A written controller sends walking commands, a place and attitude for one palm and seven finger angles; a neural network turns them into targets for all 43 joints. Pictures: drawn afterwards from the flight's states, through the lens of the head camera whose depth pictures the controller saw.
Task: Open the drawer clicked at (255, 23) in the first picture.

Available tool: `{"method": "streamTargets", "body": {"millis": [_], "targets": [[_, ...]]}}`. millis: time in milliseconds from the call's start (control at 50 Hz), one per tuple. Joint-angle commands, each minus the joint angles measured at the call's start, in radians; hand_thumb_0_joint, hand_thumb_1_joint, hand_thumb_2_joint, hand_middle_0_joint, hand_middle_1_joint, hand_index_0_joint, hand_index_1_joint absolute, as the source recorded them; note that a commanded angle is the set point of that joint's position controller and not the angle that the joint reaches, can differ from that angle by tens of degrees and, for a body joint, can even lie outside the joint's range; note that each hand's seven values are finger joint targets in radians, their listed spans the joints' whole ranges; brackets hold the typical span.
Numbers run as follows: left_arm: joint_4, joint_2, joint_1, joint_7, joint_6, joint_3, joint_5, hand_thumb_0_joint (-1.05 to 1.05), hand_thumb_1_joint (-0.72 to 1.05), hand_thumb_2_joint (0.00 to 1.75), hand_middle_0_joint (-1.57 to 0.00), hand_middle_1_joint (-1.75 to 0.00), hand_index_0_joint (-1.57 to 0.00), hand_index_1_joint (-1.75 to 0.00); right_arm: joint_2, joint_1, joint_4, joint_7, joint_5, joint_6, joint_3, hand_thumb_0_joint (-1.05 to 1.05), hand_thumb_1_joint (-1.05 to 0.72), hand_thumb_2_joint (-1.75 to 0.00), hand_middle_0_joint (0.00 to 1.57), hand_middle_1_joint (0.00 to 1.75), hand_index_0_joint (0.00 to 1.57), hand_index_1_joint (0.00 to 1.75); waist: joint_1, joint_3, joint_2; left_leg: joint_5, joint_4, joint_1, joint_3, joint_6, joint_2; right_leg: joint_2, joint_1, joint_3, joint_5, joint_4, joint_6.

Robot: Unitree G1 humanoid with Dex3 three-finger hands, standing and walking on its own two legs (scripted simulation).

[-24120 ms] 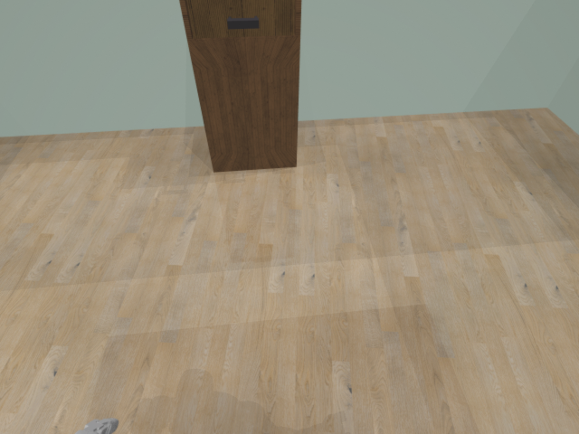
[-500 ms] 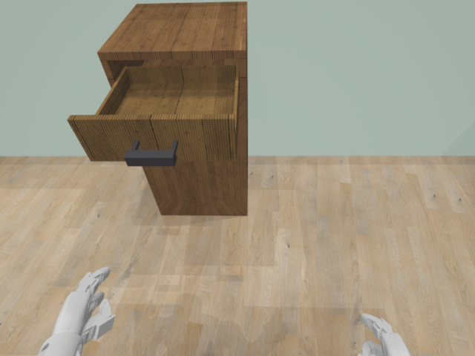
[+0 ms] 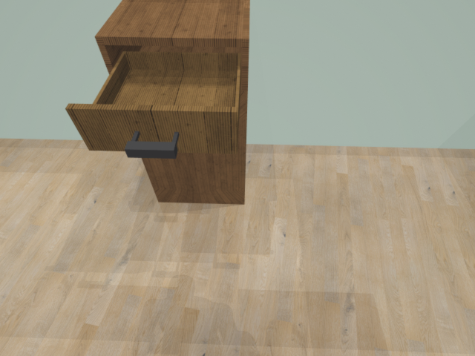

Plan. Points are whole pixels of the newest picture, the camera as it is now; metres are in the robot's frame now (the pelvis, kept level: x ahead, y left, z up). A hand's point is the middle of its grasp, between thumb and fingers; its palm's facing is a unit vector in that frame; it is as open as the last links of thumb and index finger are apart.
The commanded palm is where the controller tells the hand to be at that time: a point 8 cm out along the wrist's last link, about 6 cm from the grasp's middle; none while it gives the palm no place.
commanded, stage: let the arm hang, fingers relaxed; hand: left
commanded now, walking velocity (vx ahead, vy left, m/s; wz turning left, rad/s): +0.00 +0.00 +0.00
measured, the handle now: (154, 142) +0.57 +0.24 -0.02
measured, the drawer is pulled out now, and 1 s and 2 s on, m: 0.30 0.30 0.30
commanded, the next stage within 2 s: look to check the result in 0.44 s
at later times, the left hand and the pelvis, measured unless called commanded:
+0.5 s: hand out of the picture +0.06 +0.19 -0.17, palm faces -0.02 -0.97 -0.25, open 7.4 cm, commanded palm none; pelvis +0.01 -0.01 +0.00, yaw -1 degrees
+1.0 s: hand out of the picture +0.08 +0.22 -0.16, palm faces -0.03 -0.95 -0.32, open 7.4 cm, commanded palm none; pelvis +0.02 -0.01 +0.00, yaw -1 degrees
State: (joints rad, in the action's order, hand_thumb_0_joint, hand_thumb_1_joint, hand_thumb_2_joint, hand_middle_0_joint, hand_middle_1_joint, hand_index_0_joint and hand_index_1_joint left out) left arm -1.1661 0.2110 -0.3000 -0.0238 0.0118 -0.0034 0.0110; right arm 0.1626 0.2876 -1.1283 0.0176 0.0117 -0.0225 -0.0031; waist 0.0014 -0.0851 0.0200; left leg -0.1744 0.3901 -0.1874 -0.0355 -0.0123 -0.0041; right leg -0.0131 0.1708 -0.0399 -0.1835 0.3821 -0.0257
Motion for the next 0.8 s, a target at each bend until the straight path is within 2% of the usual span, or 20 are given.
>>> {"method": "streamTargets", "body": {"millis": [0,80,140,240,260,300,360,420,480,700,780], "targets": [[0.048,0.116,-0.011,-0.009,-0.020,-0.022,0.002,0.00,0.90,0.90,-0.20,-0.30,-0.20,-0.30,0.125,0.044,0.031,0.012,0.003,0.019,0.029,0.00,-0.90,-0.90,0.20,0.30,0.20,0.30,-0.008,0.010,-0.018,-0.084,-0.103,-0.012,0.102,-0.022,-0.098,0.100,0.039,0.110,-0.107,-0.097,-0.025],[0.053,0.117,0.007,-0.010,-0.022,-0.026,0.004,0.00,0.90,0.90,-0.20,-0.30,-0.20,-0.30,0.123,0.036,0.029,0.010,0.005,0.022,0.031,0.00,-0.90,-0.90,0.20,0.30,0.20,0.30,-0.009,0.003,-0.022,-0.062,-0.104,-0.010,0.101,-0.021,-0.098,0.102,0.044,0.109,-0.090,-0.091,-0.023],[0.056,0.119,0.021,-0.009,-0.024,-0.028,0.003,0.00,0.90,0.90,-0.20,-0.30,-0.20,-0.30,0.126,0.023,0.029,0.010,0.006,0.026,0.030,0.00,-0.90,-0.90,0.20,0.30,0.20,0.30,-0.006,0.002,0.001,-0.045,-0.108,-0.008,0.100,-0.019,-0.098,0.105,0.038,0.111,-0.063,-0.085,-0.023],[0.068,0.127,0.050,-0.009,-0.029,-0.033,0.004,0.00,0.90,0.90,-0.20,-0.30,-0.20,-0.30,0.133,0.010,0.031,0.009,0.006,0.030,0.032,0.00,-0.90,-0.90,0.20,0.30,0.20,0.30,-0.008,0.001,-0.015,-0.012,-0.109,-0.006,0.100,-0.017,-0.099,0.107,0.029,0.117,-0.039,-0.090,-0.022],[0.071,0.129,0.046,-0.010,-0.031,-0.034,0.005,0.00,0.90,0.90,-0.20,-0.30,-0.20,-0.30,0.136,0.006,0.035,0.009,0.004,0.030,0.034,0.00,-0.90,-0.90,0.20,0.30,0.20,0.30,-0.006,0.019,-0.013,0.004,-0.100,0.008,0.097,-0.017,-0.100,0.107,0.025,0.115,-0.029,-0.090,-0.022],[0.071,0.129,0.061,-0.008,-0.030,-0.034,0.004,0.00,0.90,0.90,-0.20,-0.30,-0.20,-0.30,0.133,0.000,0.032,0.009,0.007,0.031,0.032,0.00,-0.90,-0.90,0.20,0.30,0.20,0.30,-0.008,0.008,0.004,-0.002,-0.107,0.002,0.096,-0.014,-0.100,0.109,0.025,0.116,-0.029,-0.091,-0.020],[0.076,0.143,0.070,-0.008,-0.036,-0.037,0.005,0.00,0.90,0.90,-0.20,-0.30,-0.20,-0.30,0.153,-0.016,0.040,0.010,0.004,0.034,0.037,0.00,-0.90,-0.90,0.20,0.30,0.20,0.30,-0.008,0.026,-0.018,0.056,-0.096,0.032,0.094,-0.015,-0.104,0.110,0.017,0.122,0.030,-0.091,-0.023],[0.078,0.151,0.085,-0.007,-0.038,-0.040,0.003,0.00,0.90,0.90,-0.20,-0.30,-0.20,-0.30,0.166,-0.028,0.037,0.011,0.005,0.036,0.037,0.00,-0.90,-0.90,0.20,0.30,0.20,0.30,-0.010,0.045,0.000,0.073,-0.096,0.040,0.091,-0.011,-0.106,0.114,-0.007,0.121,0.056,-0.094,-0.023],[0.077,0.162,0.096,-0.007,-0.039,-0.042,0.004,0.00,0.90,0.90,-0.20,-0.30,-0.20,-0.30,0.175,-0.041,0.039,0.010,0.004,0.035,0.039,0.00,-0.90,-0.90,0.20,0.30,0.20,0.30,-0.013,0.038,-0.002,0.074,-0.100,0.047,0.091,-0.011,-0.109,0.115,-0.004,0.123,0.058,-0.102,-0.024],[0.073,0.208,0.124,-0.005,-0.045,-0.045,0.002,0.00,0.90,0.90,-0.20,-0.30,-0.20,-0.30,0.228,-0.084,0.042,0.009,0.002,0.033,0.044,0.00,-0.90,-0.90,0.20,0.30,0.20,0.30,-0.016,0.079,-0.015,0.096,-0.098,0.095,0.085,-0.008,-0.116,0.124,-0.028,0.135,0.109,-0.121,-0.025],[0.071,0.224,0.139,-0.004,-0.043,-0.045,0.002,0.00,0.90,0.90,-0.20,-0.30,-0.20,-0.30,0.245,-0.103,0.044,0.007,0.002,0.030,0.044,0.00,-0.90,-0.90,0.20,0.30,0.20,0.30,-0.017,0.062,-0.007,0.077,-0.105,0.094,0.085,-0.007,-0.117,0.125,-0.018,0.138,0.084,-0.132,-0.024]]}}
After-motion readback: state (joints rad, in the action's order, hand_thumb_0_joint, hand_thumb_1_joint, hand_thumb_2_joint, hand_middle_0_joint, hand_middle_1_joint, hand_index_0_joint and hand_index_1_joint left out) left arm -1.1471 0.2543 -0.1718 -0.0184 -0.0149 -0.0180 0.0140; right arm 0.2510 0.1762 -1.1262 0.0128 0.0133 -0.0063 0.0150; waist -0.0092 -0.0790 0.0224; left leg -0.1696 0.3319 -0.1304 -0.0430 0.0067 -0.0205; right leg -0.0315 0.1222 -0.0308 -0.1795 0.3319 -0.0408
